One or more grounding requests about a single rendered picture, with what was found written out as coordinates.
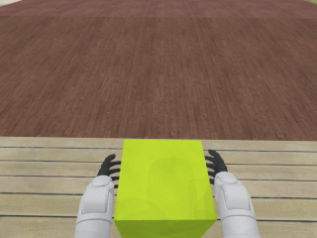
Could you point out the left robot forearm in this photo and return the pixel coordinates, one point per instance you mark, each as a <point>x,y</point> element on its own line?
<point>95,211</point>

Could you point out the right robot forearm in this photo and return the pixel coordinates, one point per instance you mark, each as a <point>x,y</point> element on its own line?
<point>236,208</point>

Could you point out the robot left hand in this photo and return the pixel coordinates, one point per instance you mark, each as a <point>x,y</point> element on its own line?
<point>107,164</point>

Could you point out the carton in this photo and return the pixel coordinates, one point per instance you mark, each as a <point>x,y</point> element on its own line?
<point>164,190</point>

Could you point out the robot right hand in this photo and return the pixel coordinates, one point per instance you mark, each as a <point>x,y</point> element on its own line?
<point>218,167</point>

